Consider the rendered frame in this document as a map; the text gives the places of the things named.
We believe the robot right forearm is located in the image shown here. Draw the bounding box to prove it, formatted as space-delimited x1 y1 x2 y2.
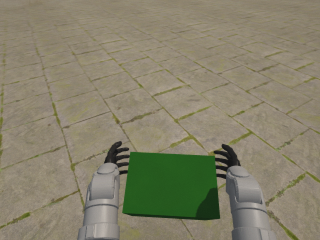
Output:
225 165 277 240

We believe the carton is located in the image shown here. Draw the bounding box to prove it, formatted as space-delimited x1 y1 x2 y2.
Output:
122 152 220 221

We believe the robot left forearm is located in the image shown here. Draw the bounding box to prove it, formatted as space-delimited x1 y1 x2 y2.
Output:
77 162 120 240

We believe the right robot hand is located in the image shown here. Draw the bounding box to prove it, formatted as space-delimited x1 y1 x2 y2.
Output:
214 144 241 179

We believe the left robot hand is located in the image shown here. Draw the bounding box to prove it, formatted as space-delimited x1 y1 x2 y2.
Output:
104 141 130 175

